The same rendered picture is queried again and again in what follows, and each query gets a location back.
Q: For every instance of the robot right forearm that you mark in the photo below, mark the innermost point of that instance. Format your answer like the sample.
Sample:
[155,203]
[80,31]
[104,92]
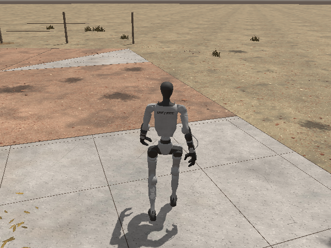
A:
[189,141]

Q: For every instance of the right robot hand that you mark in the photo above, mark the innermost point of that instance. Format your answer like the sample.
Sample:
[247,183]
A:
[192,160]

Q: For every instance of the left robot upper arm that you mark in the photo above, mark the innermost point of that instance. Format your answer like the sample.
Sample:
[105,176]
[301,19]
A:
[147,116]

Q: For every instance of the robot left thigh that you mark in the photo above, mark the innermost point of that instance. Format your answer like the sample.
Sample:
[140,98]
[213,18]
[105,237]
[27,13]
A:
[152,155]

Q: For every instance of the robot left forearm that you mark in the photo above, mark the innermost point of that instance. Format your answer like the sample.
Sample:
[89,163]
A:
[142,133]

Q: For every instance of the right robot upper arm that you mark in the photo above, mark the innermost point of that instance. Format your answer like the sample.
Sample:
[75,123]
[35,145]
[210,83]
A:
[184,118]

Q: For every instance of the left robot foot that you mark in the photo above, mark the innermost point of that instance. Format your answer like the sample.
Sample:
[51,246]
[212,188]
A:
[152,216]

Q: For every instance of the left robot hand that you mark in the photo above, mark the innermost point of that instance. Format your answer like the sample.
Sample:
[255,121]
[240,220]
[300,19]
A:
[146,138]

